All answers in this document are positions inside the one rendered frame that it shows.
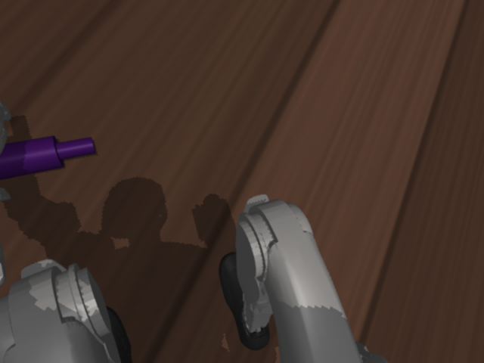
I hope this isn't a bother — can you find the right robot hand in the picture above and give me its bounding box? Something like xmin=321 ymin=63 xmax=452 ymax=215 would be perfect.
xmin=355 ymin=341 xmax=389 ymax=363

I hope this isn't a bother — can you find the left robot foot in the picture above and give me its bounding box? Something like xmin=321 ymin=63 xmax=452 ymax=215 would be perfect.
xmin=106 ymin=306 xmax=132 ymax=363

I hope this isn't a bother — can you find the right robot foot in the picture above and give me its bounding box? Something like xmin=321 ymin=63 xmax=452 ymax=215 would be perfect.
xmin=219 ymin=252 xmax=269 ymax=351

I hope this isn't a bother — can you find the bottle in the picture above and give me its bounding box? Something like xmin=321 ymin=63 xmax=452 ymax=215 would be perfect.
xmin=0 ymin=136 xmax=96 ymax=180

